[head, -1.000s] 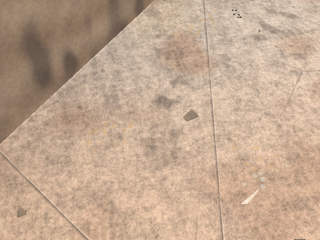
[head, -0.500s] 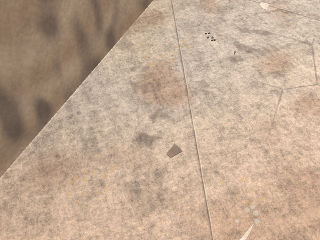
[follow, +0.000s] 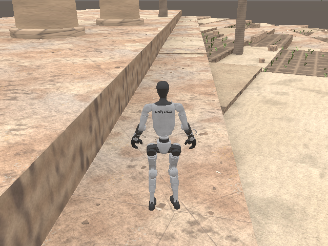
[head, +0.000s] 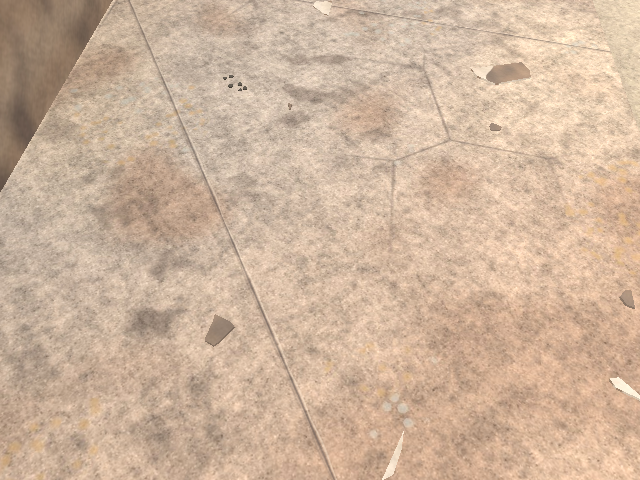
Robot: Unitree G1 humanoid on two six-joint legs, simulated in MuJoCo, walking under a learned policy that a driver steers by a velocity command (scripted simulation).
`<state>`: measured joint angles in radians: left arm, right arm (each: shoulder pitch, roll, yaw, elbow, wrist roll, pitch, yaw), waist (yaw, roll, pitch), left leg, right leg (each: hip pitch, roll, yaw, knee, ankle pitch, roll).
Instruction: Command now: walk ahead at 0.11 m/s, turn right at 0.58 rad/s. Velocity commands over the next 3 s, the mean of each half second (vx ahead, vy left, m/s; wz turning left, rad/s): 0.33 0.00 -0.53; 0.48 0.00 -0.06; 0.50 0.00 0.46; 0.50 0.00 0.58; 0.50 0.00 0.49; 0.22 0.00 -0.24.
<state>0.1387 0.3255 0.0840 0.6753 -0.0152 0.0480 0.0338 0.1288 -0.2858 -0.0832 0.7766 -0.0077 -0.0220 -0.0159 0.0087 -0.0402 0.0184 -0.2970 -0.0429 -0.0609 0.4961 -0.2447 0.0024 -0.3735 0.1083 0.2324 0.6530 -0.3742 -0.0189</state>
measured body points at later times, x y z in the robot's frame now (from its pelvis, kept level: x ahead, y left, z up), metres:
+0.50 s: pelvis +0.11 -0.09 -0.01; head +0.14 -0.11 +0.44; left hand +0.38 +0.11 -0.08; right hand +0.06 -0.38 -0.13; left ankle +0.02 +0.11 -0.69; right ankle +0.12 -0.19 -0.73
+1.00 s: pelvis +0.38 -0.16 -0.02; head +0.42 -0.17 +0.43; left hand +0.47 +0.12 -0.14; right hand +0.53 -0.45 -0.10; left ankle +0.53 -0.11 -0.73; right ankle +0.13 -0.19 -0.70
